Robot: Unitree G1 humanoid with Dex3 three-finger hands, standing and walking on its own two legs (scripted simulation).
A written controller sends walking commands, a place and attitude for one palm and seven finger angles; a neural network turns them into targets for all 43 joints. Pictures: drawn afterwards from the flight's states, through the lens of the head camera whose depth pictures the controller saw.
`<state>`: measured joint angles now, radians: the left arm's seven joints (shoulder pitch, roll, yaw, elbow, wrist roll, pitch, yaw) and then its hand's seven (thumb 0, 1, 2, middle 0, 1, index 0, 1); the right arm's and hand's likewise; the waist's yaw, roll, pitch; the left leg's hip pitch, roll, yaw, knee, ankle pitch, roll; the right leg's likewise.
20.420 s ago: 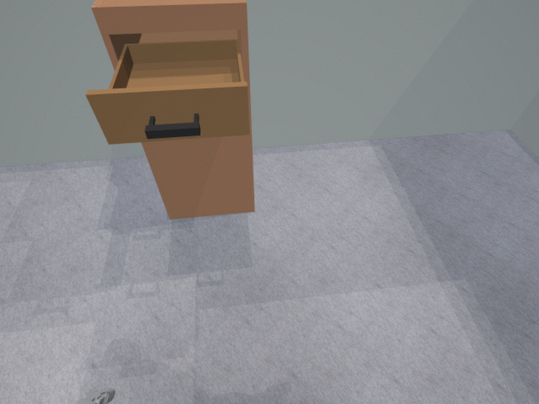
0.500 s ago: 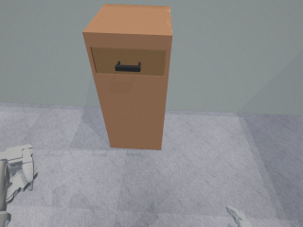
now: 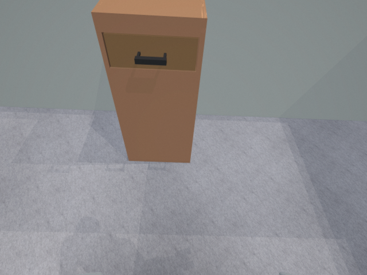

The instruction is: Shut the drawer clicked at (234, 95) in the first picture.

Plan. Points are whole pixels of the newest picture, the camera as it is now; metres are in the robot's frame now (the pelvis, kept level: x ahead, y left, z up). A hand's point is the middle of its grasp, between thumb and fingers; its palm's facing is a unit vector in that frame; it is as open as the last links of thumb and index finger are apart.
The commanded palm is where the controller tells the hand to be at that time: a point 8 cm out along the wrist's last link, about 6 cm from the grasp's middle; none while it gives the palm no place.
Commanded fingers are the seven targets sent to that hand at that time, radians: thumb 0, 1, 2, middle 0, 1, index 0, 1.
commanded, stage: let the arm hang, fingers relaxed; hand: left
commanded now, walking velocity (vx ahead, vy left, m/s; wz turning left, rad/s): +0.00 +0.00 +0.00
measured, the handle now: (151, 57) +0.85 +0.16 +0.01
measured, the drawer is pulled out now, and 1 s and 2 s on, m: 0.00 0.00 0.00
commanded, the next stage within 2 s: look to check the result in 0.82 s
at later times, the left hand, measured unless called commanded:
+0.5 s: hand out of the picture -0.03 +0.19 -0.16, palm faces +0.04 -0.97 -0.24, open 6.9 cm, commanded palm none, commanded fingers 0.00 0.90 0.90 -0.20 -0.30 -0.20 -0.30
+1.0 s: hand out of the picture +0.01 +0.15 -0.16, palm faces +0.05 -0.98 -0.18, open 7.3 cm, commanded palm none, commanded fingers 0.00 0.90 0.90 -0.20 -0.30 -0.20 -0.30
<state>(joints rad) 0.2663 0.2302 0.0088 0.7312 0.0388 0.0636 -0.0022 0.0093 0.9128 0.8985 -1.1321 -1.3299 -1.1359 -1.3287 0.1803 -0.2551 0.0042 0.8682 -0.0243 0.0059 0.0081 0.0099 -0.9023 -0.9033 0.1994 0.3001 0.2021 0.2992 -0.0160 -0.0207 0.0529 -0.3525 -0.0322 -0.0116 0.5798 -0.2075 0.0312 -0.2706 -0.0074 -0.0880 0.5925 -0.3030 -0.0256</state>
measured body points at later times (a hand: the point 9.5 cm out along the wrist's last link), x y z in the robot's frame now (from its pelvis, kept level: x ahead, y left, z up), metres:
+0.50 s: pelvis +0.01 +0.00 +0.01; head +0.01 -0.01 +0.46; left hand -0.03 +0.24 -0.14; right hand -0.01 -0.22 -0.15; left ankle +0.06 +0.10 -0.73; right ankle +0.01 -0.10 -0.73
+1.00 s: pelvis +0.03 -0.02 +0.01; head +0.05 -0.02 +0.46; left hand +0.01 +0.20 -0.15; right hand +0.01 -0.22 -0.15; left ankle +0.06 +0.10 -0.73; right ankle +0.01 -0.10 -0.73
